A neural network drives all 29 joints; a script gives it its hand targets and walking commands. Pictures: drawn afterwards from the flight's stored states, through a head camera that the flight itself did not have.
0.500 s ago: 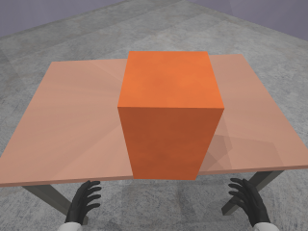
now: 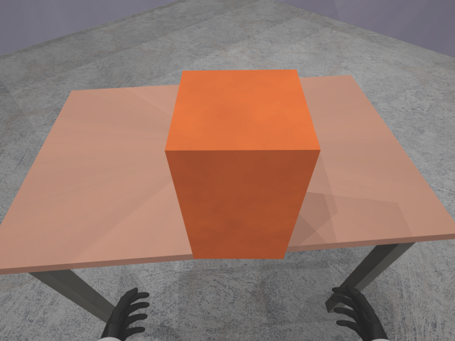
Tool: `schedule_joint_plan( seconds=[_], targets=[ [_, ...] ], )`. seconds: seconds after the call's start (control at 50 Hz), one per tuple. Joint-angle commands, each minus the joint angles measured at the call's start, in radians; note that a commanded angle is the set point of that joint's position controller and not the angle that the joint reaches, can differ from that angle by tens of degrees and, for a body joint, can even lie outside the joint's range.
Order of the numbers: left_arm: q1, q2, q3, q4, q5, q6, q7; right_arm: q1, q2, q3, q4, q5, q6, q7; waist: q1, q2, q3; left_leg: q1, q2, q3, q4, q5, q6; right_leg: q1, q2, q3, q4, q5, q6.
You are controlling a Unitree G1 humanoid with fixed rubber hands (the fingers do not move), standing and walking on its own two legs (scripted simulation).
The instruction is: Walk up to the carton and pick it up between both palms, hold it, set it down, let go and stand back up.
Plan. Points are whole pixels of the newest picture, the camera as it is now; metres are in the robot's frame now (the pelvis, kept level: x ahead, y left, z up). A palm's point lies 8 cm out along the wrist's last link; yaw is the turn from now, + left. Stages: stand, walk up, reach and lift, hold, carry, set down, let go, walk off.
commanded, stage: set down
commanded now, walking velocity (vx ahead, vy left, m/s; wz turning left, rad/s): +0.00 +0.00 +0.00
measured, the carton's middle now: (238, 175) +0.36 +0.01 +0.11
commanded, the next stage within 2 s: let go in 0.10 s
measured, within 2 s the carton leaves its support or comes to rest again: neither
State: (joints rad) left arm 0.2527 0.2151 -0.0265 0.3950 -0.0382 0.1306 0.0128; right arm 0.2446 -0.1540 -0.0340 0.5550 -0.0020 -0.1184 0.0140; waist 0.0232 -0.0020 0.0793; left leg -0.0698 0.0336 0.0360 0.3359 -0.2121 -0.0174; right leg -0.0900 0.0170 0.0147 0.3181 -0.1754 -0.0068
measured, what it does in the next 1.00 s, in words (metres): stands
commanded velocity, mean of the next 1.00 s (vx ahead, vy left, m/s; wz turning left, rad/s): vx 0.00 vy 0.00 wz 0.00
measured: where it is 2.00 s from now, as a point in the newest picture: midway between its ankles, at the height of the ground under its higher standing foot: outside the picture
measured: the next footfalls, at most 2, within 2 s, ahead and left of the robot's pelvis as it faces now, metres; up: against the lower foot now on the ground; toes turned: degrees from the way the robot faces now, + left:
none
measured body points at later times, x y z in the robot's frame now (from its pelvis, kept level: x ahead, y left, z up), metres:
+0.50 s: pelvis +0.00 -0.01 +0.00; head +0.01 +0.00 +0.45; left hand +0.16 +0.22 -0.10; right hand +0.16 -0.23 -0.10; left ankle -0.02 +0.13 -0.75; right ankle +0.00 -0.12 -0.75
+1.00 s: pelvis -0.01 +0.00 -0.02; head +0.00 +0.02 +0.43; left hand +0.01 +0.27 -0.16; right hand +0.07 -0.23 -0.15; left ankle -0.02 +0.13 -0.75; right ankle +0.00 -0.12 -0.75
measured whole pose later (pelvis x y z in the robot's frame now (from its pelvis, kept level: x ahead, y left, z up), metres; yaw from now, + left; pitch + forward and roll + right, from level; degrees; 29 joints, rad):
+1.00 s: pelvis -0.01 +0.00 -0.02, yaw +7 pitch +2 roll -1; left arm 0.32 0.25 0.04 0.79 0.04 0.02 0.01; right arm 0.35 -0.19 -0.02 0.81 -0.04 -0.01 0.02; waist 0.02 -0.02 0.00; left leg -0.35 -0.01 -0.07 0.60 -0.29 0.00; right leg -0.30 -0.03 -0.10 0.56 -0.29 0.00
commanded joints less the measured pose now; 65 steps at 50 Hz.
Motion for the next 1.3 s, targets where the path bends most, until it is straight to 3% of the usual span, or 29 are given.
schedule_joint_plan(
  seconds=[0.0,0.12,0.26,0.6,0.62,0.64,0.68,0.74,0.8,0.82,0.86,0.9,0.94,0.98,1.06,1.12,1.16,1.24,1.28],
  targets=[
    [-0.088,0.081,0.038,-0.097,0.021,-0.027,0.005,-0.073,-0.117,-0.046,-0.062,-0.013,-0.05,0.004,-0.01,0.032,-0.085,0.026,-0.017,0.037,0.004,0.203,-0.029,-0.032,0.009,-0.038,-0.031,0.069,-0.009],
    [-0.091,0.101,0.061,-0.082,0.016,-0.044,0.007,-0.093,-0.11,-0.039,-0.028,-0.019,-0.099,0.004,-0.004,-0.006,-0.123,0.03,-0.022,0.039,0.016,0.217,-0.015,-0.008,0.007,-0.035,-0.013,0.146,0.003],
    [-0.116,0.096,0.057,-0.043,0.016,-0.031,-0.001,-0.107,-0.104,-0.04,0.025,-0.028,-0.106,-0.001,-0.006,-0.001,-0.094,0.015,-0.022,0.042,0.01,0.163,-0.007,-0.011,-0.005,-0.03,-0.017,0.116,0.004],
    [-0.128,0.085,0.063,-0.02,0.029,-0.042,0.002,-0.117,-0.118,-0.048,0.069,-0.035,-0.131,-0.001,-0.005,0.0,-0.105,0.006,-0.024,0.044,0.028,0.194,-0.01,0.015,0.002,-0.03,0.006,0.176,-0.002],
    [-0.011,0.168,0.107,0.118,0.135,-0.114,-0.001,0.036,-0.169,-0.036,0.157,-0.019,-0.001,-0.004,0.004,0.033,-0.058,-0.218,0.077,-0.099,0.105,0.407,0.033,0.001,-0.066,-0.015,0.103,0.158,-0.005],
    [0.034,0.171,0.119,0.15,0.132,-0.13,-0.006,0.077,-0.167,-0.044,0.159,-0.027,0.054,-0.004,-0.009,0.01,-0.035,-0.293,0.079,-0.115,0.114,0.304,0.048,0.018,-0.072,-0.004,0.098,0.086,-0.016],
    [0.058,0.134,0.109,0.165,0.114,-0.15,-0.011,0.058,-0.174,-0.042,0.142,-0.027,0.078,0.002,0.007,-0.008,-0.131,-0.225,0.062,-0.098,0.192,0.306,0.053,-0.013,-0.097,0.009,0.149,0.247,-0.039],
    [0.0,0.119,0.094,0.179,0.1,-0.15,-0.007,0.054,-0.14,-0.031,0.128,-0.026,0.078,0.01,-0.001,-0.027,-0.198,-0.294,0.014,-0.077,0.251,0.131,0.034,-0.009,-0.146,0.025,0.163,0.237,-0.084],
    [0.008,0.133,0.095,0.212,0.089,-0.149,0.002,0.053,-0.14,-0.029,0.127,-0.037,0.083,0.011,0.004,-0.049,-0.165,-0.287,0.007,-0.093,0.259,0.11,0.034,-0.115,-0.162,0.027,0.145,0.119,-0.092],
    [-0.005,0.136,0.095,0.22,0.087,-0.147,0.005,0.06,-0.146,-0.028,0.131,-0.037,0.084,0.011,-0.006,-0.044,-0.157,-0.291,0.01,-0.109,0.246,0.133,0.04,-0.128,-0.149,0.012,0.153,0.078,-0.082],
    [0.01,0.124,0.092,0.245,0.079,-0.145,0.007,0.073,-0.169,-0.031,0.144,-0.04,0.083,0.008,0.001,0.038,-0.138,-0.318,0.041,-0.167,0.196,0.209,0.061,-0.139,-0.103,-0.031,0.194,-0.014,-0.053],
    [0.056,0.115,0.092,0.284,0.076,-0.14,0.006,0.09,-0.176,-0.028,0.153,-0.039,0.081,0.001,0.007,0.136,-0.129,-0.352,0.078,-0.254,0.111,0.186,0.093,-0.127,-0.059,-0.06,0.235,-0.086,-0.027],
    [0.095,0.1,0.088,0.316,0.074,-0.136,0.003,0.088,-0.192,-0.027,0.159,-0.039,0.084,-0.007,0.018,0.178,-0.13,-0.381,0.098,-0.314,0.051,0.116,0.12,-0.104,-0.04,-0.063,0.243,-0.119,-0.015],
    [0.108,0.096,0.085,0.342,0.077,-0.139,0.003,0.095,-0.183,-0.025,0.174,-0.038,0.09,-0.016,0.019,0.146,-0.118,-0.387,0.093,-0.321,0.033,0.023,0.121,-0.09,-0.049,-0.056,0.205,-0.125,-0.016],
    [0.123,0.119,0.089,0.401,0.074,-0.151,0.006,0.128,-0.171,-0.02,0.2,-0.032,0.092,-0.014,-0.002,0.027,-0.092,-0.377,0.032,-0.246,0.092,-0.08,0.081,-0.135,-0.11,-0.005,0.122,-0.137,-0.034],
    [0.118,0.128,0.09,0.433,0.073,-0.157,0.01,0.147,-0.154,-0.018,0.219,-0.033,0.091,-0.013,-0.02,-0.034,-0.101,-0.312,-0.005,-0.197,0.172,-0.025,0.066,-0.199,-0.153,0.049,0.05,-0.176,-0.059],
    [0.113,0.133,0.089,0.454,0.071,-0.157,0.017,0.168,-0.146,-0.018,0.228,-0.033,0.091,-0.012,-0.03,-0.084,-0.082,-0.307,-0.016,-0.18,0.195,0.012,0.059,-0.22,-0.16,0.048,0.027,-0.176,-0.067],
    [0.125,0.131,0.091,0.497,0.07,-0.149,0.018,0.174,-0.133,-0.014,0.257,-0.033,0.094,-0.017,-0.023,-0.046,-0.058,-0.301,-0.015,-0.18,0.191,0.056,0.058,-0.233,-0.16,0.025,0.025,-0.188,-0.076],
    [0.154,0.122,0.092,0.518,0.071,-0.146,0.019,0.175,-0.125,-0.008,0.267,-0.034,0.093,-0.02,-0.01,0.013,-0.066,-0.31,0.0,-0.199,0.168,0.077,0.063,-0.203,-0.145,0.004,0.051,-0.188,-0.068]
  ],
)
